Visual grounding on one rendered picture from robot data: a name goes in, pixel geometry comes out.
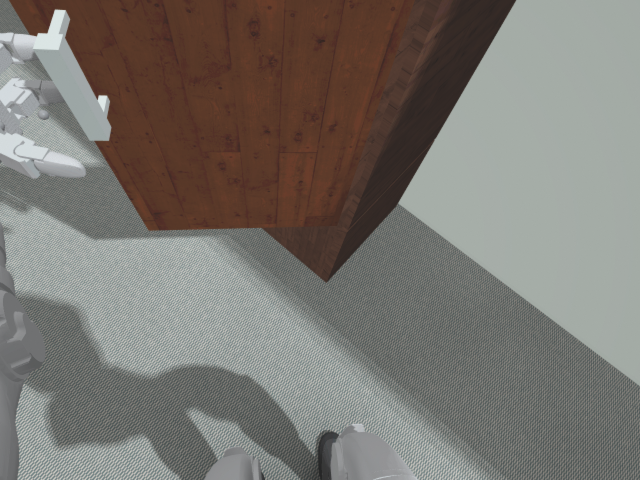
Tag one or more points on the cupboard door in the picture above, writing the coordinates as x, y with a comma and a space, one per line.
233, 113

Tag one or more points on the robot right foot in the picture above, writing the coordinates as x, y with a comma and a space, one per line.
325, 454

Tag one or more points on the left robot hand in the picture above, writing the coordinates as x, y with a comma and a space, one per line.
18, 100

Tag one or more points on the robot left upper arm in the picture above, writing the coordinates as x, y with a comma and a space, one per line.
22, 350

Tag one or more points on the left robot shin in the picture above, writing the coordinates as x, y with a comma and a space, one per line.
234, 450

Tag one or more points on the handle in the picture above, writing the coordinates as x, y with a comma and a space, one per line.
60, 63

